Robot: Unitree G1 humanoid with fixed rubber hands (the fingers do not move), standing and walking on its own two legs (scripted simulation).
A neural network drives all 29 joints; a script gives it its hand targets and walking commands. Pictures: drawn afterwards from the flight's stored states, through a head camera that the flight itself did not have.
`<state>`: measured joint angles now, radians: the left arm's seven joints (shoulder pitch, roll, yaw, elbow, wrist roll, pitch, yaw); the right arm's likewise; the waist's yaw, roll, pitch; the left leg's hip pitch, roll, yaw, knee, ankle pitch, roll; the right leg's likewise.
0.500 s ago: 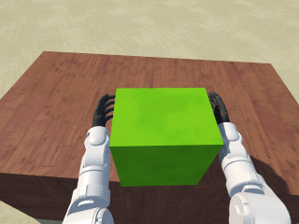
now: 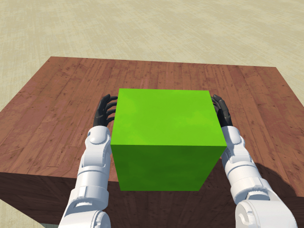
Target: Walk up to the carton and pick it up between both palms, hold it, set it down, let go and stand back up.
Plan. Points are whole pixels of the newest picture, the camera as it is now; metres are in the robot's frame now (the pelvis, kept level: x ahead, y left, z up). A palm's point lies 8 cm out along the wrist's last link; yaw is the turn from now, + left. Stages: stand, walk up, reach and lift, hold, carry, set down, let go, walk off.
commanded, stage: reach and lift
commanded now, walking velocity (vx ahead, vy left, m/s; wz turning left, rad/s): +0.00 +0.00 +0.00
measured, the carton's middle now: (162, 143) +0.35 -0.01 +0.04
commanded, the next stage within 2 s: none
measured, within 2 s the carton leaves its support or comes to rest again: neither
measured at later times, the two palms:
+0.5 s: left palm (95, 112) +0.38 +0.16 +0.15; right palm (226, 114) +0.37 -0.16 +0.14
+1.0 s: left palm (89, 102) +0.36 +0.16 +0.19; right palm (232, 106) +0.36 -0.16 +0.18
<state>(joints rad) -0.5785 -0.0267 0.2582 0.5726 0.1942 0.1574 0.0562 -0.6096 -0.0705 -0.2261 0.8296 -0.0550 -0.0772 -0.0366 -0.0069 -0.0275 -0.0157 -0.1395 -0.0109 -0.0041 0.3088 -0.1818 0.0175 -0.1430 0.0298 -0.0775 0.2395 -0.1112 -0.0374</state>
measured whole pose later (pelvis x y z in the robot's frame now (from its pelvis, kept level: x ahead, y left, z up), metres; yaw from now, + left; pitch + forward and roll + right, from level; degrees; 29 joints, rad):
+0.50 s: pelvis -0.01 +0.00 +0.00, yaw +1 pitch -3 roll -1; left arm -0.64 0.00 0.27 0.43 0.22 0.37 0.02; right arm -0.67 -0.07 -0.19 0.77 0.02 0.06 -0.06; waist -0.04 -0.05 0.01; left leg -0.07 -0.02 -0.01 0.31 -0.18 0.03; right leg -0.08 0.02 -0.08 0.25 -0.11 -0.03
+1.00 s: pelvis -0.01 +0.01 +0.00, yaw +1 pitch -7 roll -1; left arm -0.66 0.01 0.29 0.24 0.25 0.60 -0.02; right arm -0.71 -0.10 -0.10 0.65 0.13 0.23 -0.10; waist -0.08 -0.06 0.02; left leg -0.01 -0.02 0.00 0.32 -0.18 0.03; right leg -0.01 0.02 -0.08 0.24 -0.11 -0.02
